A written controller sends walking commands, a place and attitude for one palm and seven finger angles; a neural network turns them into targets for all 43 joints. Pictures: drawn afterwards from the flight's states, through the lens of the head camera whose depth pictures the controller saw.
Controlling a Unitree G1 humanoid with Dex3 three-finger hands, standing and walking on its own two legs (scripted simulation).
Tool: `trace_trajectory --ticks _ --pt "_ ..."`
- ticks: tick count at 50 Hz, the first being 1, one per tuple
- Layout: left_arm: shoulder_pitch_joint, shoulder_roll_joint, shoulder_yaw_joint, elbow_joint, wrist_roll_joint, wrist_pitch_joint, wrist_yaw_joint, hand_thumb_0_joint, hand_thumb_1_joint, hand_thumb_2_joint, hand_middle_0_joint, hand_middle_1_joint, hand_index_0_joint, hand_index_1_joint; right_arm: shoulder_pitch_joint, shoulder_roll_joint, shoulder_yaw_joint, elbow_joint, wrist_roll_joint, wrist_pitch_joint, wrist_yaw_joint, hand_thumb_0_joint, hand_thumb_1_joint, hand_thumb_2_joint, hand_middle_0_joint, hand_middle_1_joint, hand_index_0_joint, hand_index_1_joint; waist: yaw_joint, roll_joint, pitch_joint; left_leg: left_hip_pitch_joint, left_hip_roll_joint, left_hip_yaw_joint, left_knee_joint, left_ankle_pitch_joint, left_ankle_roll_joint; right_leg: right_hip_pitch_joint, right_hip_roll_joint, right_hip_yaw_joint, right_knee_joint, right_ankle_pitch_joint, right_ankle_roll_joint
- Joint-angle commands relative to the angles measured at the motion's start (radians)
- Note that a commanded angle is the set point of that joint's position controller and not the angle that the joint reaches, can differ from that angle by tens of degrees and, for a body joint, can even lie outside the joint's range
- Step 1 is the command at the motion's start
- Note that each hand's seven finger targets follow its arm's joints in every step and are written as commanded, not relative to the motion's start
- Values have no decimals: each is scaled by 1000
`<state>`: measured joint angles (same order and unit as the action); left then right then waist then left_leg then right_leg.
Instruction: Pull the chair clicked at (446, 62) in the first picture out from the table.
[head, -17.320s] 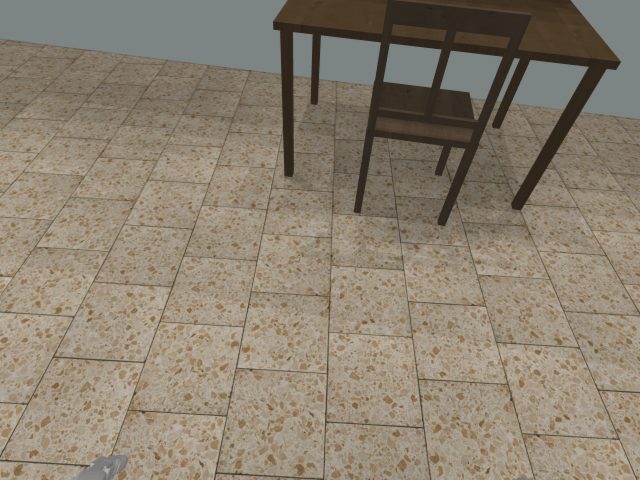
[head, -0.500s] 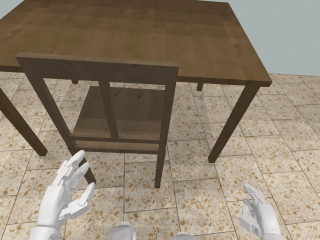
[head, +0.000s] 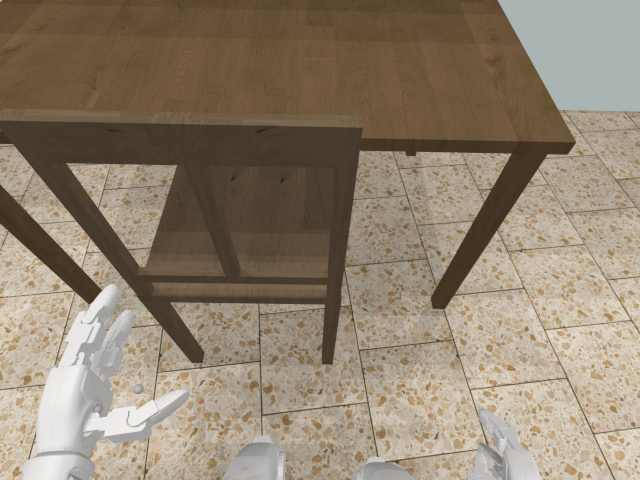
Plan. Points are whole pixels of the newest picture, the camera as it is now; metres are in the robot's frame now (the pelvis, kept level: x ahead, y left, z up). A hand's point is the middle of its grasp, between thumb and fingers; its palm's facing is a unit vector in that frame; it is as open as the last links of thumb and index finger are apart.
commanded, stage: raise the hand toward the chair's back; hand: left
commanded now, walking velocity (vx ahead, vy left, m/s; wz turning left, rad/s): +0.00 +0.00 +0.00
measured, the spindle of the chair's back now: (217, 226) +0.48 +0.18 -0.03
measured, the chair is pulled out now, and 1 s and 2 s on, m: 0.00 0.00 0.00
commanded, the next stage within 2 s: aim the fingers beside a spindle in 1.20 s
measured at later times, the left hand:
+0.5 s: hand (110, 391) +0.22 +0.24 +0.03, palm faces +0.03 -1.00 -0.04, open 16.7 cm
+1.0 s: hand (100, 372) +0.23 +0.25 +0.05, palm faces +0.06 -1.00 -0.06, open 16.9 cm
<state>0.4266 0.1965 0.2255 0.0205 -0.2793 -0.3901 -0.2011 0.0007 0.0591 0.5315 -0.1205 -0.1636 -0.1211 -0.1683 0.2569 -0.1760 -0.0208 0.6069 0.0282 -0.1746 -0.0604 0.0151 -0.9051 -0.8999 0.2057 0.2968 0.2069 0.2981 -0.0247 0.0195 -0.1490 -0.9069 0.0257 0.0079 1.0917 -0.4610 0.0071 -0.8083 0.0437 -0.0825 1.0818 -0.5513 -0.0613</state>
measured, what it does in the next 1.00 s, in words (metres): stands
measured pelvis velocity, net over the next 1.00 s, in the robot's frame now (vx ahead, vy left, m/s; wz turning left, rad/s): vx -0.01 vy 0.04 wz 0.01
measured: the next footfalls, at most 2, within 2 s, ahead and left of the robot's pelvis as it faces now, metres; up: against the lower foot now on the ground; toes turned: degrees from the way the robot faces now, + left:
none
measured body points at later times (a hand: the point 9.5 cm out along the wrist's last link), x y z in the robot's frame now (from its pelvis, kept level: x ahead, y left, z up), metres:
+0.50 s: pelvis -0.01 +0.04 +0.00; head +0.05 +0.06 +0.44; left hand +0.21 +0.29 +0.03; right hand +0.19 -0.18 -0.07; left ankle +0.04 +0.11 -0.66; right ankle -0.01 -0.08 -0.66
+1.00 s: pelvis -0.01 +0.04 +0.00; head +0.05 +0.06 +0.45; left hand +0.22 +0.30 +0.05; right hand +0.15 -0.21 -0.07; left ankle +0.04 +0.11 -0.66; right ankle -0.01 -0.08 -0.66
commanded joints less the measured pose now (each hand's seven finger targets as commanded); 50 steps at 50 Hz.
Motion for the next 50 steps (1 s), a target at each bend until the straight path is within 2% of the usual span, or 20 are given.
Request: trace_trajectory --ticks 1,2,4,6,8,10,12,14,18,19,23,24,27,29,31,34,38,41,46,50 --pt "-40 111 4 -105 37 -185 5 0 -173 440 -93 -131 -93 -131 -89 -154 -56 -127 -20 -60 11 0 -900 -900 200 300 200 300 -19 -9 -162 139 -7 -52 -48 289 27 11 -35 58 -106 382 66" --pt "-39 94 -22 -69 32 -189 -22 0 -197 430 -90 -128 -90 -128 -86 -167 -55 -130 -16 -61 10 0 -900 -900 200 300 200 300 -30 -25 -151 126 -7 -54 -43 255 28 -16 -32 58 -110 330 63" --pt "-47 110 -27 -55 12 -181 -74 0 -243 410 -86 -120 -86 -120 -81 -189 -56 -142 -6 -64 3 0 -900 -900 200 300 200 300 -26 -15 -173 132 -8 -53 -43 230 33 -12 -30 70 -126 274 57" --pt "-51 163 25 -134 -20 -167 -101 0 -290 390 -81 -113 -81 -113 -72 -202 -61 -166 2 -67 -5 0 -900 -900 200 300 200 300 5 21 -297 197 -9 -52 -66 272 33 54 -29 61 -125 297 50" --pt "-44 188 57 -233 -35 -157 -87 0 -337 370 -76 -106 -76 -106 -74 -194 -61 -184 4 -70 -9 0 -900 -900 200 300 200 300 30 68 -379 282 -5 -56 -92 343 31 87 -25 42 -120 335 45" --pt "-34 195 75 -314 -37 -149 -43 0 -383 350 -72 -98 -72 -98 -75 -181 -58 -185 1 -67 -8 0 -900 -900 200 300 200 300 45 112 -399 343 0 -65 -114 405 24 91 -21 22 -115 348 39" --pt "-25 167 58 -324 -28 -149 9 0 -430 330 -67 -91 -67 -91 -82 -170 -55 -178 -3 -58 -4 0 -900 -900 200 300 200 300 38 113 -341 363 8 -78 -130 422 14 49 -16 4 -117 322 37" --pt "-40 151 44 -250 -3 -135 41 0 -477 310 -62 -84 -62 -84 -86 -170 -52 -171 -7 -41 -1 0 -900 -900 200 300 200 300 14 67 -253 318 11 -90 -137 360 13 7 -12 -7 -123 271 38" --pt "-77 113 -30 -100 29 -91 11 0 -500 300 -60 -80 -60 -80 -89 -199 -38 -198 -6 -16 9 0 -900 -900 200 300 200 300 -17 43 -113 220 7 -106 -161 158 7 -68 -12 -16 -136 142 37" --pt "-84 126 -28 -75 33 -77 -3 0 -500 300 -60 -80 -60 -80 -86 -205 -37 -203 -1 -10 7 0 -900 -900 200 300 200 300 -18 26 -109 214 7 -105 -167 129 12 -61 -9 -12 -146 126 36" --pt "-158 183 4 -170 7 -57 -45 0 -500 300 -60 -80 -60 -80 -75 -214 -27 -245 6 -9 -3 0 -900 -900 200 300 200 300 4 69 -204 282 3 -113 -196 130 11 3 -10 -4 -167 128 32" --pt "-171 212 30 -197 4 -61 -37 0 -500 300 -60 -80 -60 -80 -74 -214 -24 -244 4 -10 -5 0 -900 -900 200 300 200 300 7 71 -223 293 5 -114 -197 138 12 15 -8 -2 -165 130 32" --pt "-195 219 47 -287 -5 -103 -4 0 -500 300 -60 -80 -60 -80 -75 -197 -16 -237 -2 -21 -6 0 -900 -900 200 300 200 300 14 129 -253 359 10 -129 -210 165 3 3 -8 -6 -163 135 28" --pt "-196 228 63 -251 0 -116 19 0 -500 300 -60 -80 -60 -80 -76 -197 -12 -219 -8 -21 -3 0 -900 -900 200 300 200 300 7 116 -216 331 12 -136 -213 130 2 -17 -5 -7 -160 117 29" --pt "-206 197 33 -192 9 -118 19 0 -500 300 -60 -80 -60 -80 -78 -202 -9 -208 -8 -23 2 0 -900 -900 200 300 200 300 -10 117 -163 302 11 -143 -214 91 -2 -47 -8 -13 -154 103 30" --pt "-194 193 23 -77 17 -78 -9 0 -500 300 -60 -80 -60 -80 -73 -220 -11 -208 -3 -15 5 0 -900 -900 200 300 200 300 -16 77 -121 252 9 -149 -233 9 1 -51 -6 -13 -162 69 33" --pt "-185 196 22 -101 -14 -24 -61 0 -500 300 -60 -80 -60 -80 -65 -230 -17 -237 12 -15 -3 0 -900 -900 200 300 200 300 -1 54 -191 281 0 -126 -240 54 11 32 -9 -4 -202 98 35" --pt "-182 223 56 -172 -25 -36 -46 0 -500 300 -60 -80 -60 -80 -62 -220 -18 -234 11 -25 -5 0 -900 -900 200 300 200 300 11 66 -230 308 0 -111 -228 138 13 61 -7 -1 -204 133 33" --pt "-200 220 70 -174 -8 -114 20 0 -500 300 -60 -80 -60 -80 -63 -206 -17 -198 -8 -36 6 0 -900 -900 200 300 200 300 0 87 -178 287 3 -111 -207 153 7 6 -8 -5 -177 129 31" --pt "-182 190 36 -82 2 -110 3 0 -500 300 -60 -80 -60 -80 -62 -217 -20 -194 -6 -30 15 0 -900 -900 200 300 200 300 -12 75 -149 245 -1 -103 -191 117 10 -13 -10 2 -175 116 33"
